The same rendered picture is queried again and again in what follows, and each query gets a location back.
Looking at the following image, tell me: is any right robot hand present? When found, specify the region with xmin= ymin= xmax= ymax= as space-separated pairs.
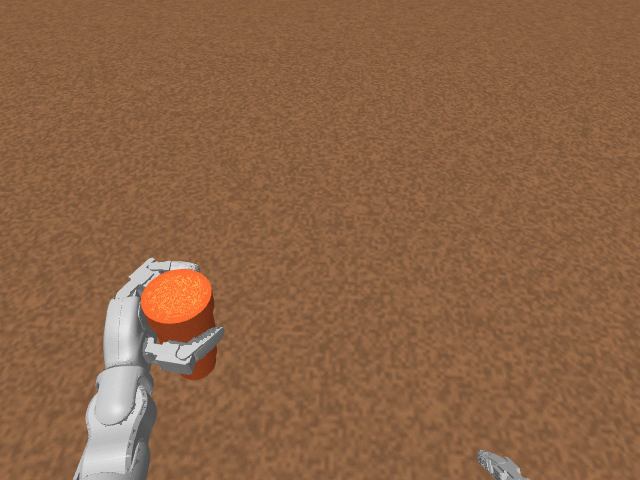
xmin=477 ymin=450 xmax=530 ymax=480

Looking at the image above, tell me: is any left robot arm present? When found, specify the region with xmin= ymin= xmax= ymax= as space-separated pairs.
xmin=73 ymin=364 xmax=157 ymax=480

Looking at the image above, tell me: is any cup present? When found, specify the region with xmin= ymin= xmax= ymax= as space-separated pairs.
xmin=141 ymin=269 xmax=217 ymax=380

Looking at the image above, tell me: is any left robot hand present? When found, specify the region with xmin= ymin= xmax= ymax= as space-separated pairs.
xmin=103 ymin=258 xmax=225 ymax=375

